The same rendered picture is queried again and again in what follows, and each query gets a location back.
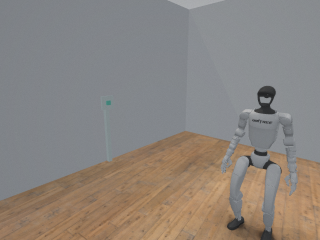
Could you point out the left robot forearm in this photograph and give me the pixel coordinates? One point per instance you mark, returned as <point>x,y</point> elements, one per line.
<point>291,157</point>

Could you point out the right robot shin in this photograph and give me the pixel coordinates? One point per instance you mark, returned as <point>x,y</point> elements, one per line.
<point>236,206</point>

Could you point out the left robot upper arm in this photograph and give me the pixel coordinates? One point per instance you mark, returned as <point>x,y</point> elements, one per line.
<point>286,121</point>

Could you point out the robot left hand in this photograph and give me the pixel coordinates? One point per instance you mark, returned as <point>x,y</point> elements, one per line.
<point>293,179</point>

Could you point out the robot right hand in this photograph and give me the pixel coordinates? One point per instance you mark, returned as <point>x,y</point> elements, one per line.
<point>226,159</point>

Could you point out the right robot upper arm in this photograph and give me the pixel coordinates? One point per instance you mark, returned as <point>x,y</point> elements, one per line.
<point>243,119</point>

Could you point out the panel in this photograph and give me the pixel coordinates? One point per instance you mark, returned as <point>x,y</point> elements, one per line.
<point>106,112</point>

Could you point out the right robot forearm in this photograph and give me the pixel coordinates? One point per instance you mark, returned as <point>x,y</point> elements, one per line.
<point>233,144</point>

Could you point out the robot left foot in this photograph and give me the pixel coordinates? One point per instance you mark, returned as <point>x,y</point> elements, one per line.
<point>266,235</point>

